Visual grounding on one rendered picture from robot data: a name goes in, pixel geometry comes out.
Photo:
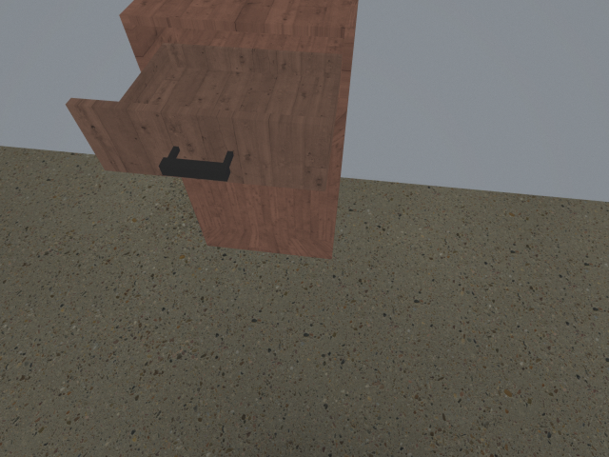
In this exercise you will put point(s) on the handle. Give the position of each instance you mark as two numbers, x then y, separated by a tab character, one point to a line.
171	166

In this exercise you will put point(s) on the drawer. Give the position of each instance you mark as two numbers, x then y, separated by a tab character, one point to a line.
275	109

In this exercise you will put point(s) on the cabinet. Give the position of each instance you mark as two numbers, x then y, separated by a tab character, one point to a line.
252	217

